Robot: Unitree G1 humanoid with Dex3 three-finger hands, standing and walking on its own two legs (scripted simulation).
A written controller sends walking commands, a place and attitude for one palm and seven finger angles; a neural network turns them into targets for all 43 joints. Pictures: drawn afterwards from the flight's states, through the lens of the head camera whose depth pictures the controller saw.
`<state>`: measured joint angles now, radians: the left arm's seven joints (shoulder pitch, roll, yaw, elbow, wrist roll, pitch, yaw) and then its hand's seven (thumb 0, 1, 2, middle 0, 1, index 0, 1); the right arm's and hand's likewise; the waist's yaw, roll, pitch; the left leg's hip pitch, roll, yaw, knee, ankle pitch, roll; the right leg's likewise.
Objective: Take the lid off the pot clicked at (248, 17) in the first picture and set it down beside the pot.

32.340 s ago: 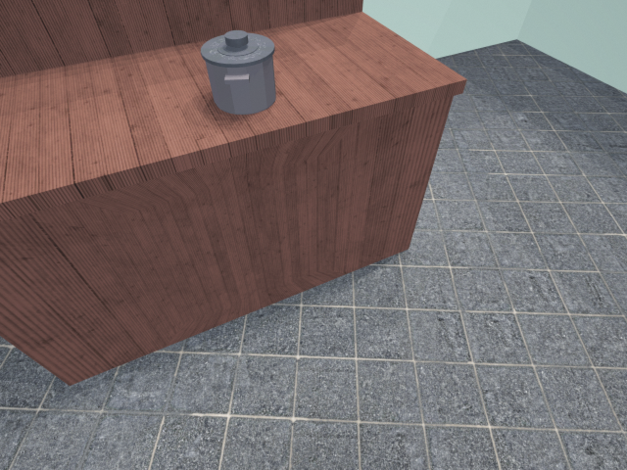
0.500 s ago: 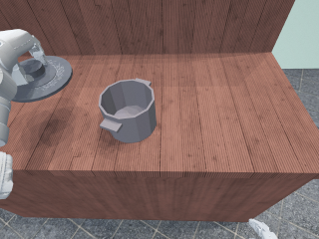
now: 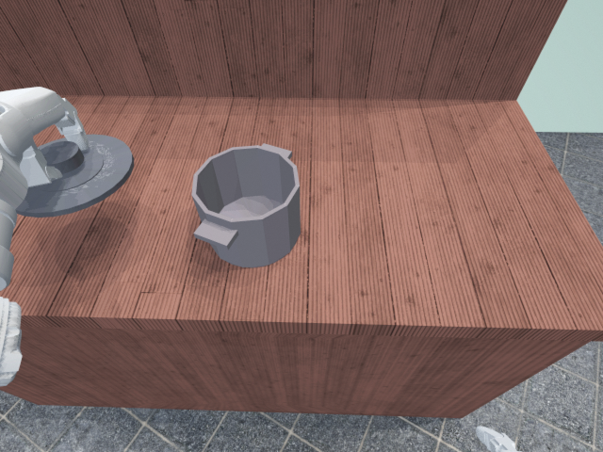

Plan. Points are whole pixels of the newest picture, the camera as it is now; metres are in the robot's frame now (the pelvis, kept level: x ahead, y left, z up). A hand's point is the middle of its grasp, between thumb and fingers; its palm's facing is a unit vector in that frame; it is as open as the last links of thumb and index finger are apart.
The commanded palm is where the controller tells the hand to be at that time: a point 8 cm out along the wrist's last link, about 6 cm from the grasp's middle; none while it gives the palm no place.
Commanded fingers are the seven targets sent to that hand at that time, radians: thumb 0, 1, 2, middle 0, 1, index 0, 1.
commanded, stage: lower the lid onto the table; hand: left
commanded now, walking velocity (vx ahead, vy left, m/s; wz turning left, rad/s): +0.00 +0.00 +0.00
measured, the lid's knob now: (60, 157) +0.45 +0.33 +0.15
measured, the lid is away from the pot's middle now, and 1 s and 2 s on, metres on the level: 0.24 0.22 0.22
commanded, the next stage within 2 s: none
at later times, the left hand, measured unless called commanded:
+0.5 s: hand (69, 167) +0.43 +0.32 +0.15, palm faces -0.35 -0.11 -0.93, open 8.4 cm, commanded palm +0.42 +0.32 +0.22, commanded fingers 0.00 0.48 1.23 -1.03 -0.89 -0.83 -0.79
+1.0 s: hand (78, 194) +0.42 +0.32 +0.11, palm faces -0.44 -0.12 -0.89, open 8.4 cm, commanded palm +0.43 +0.32 +0.19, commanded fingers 0.00 0.48 1.23 -1.03 -0.89 -0.83 -0.79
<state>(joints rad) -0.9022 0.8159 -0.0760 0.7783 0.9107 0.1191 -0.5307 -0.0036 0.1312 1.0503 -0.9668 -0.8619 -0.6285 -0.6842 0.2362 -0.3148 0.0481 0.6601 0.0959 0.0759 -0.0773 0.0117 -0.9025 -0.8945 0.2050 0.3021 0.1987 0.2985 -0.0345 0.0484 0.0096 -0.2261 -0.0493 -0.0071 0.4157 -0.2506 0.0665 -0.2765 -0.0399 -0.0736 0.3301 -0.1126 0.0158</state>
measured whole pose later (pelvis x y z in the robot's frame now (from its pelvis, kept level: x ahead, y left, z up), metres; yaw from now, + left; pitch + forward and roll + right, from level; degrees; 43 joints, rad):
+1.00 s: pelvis +0.00 +0.01 +0.00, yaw +0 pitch +4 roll -2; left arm -0.84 0.76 -0.07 0.90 0.89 -0.04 -0.48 0.00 0.15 1.05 -0.98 -0.87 -0.62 -0.68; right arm 0.23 -0.30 0.05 0.68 0.08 0.07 -0.06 0.01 -0.90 -0.89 0.21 0.30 0.20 0.30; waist -0.05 0.04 0.00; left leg -0.25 -0.06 0.00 0.45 -0.27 0.08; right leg -0.30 -0.04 -0.07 0.35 -0.12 0.03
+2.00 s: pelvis +0.01 +0.02 -0.01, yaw -2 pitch +9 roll -2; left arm -0.88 0.78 -0.03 1.12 0.95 -0.17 -0.39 0.03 0.16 1.05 -1.01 -0.89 -0.61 -0.69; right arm 0.30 -0.30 0.03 0.72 0.08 0.09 -0.07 0.01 -0.90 -0.89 0.21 0.30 0.20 0.30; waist -0.09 0.03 -0.03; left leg -0.38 -0.05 0.02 0.54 -0.32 0.09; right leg -0.43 -0.04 -0.05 0.42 -0.16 0.03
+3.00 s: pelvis -0.01 +0.02 -0.03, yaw -3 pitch +13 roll -3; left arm -0.85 0.83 0.03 1.06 0.98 -0.23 -0.34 0.04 0.24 0.99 -0.90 -0.92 -0.52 -0.74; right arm 0.33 -0.29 0.03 0.68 0.09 0.17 -0.09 0.01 -0.90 -0.89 0.21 0.30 0.20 0.30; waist -0.09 0.02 -0.07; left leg -0.58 -0.03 0.03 0.72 -0.37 0.09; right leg -0.63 -0.02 -0.03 0.58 -0.18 0.01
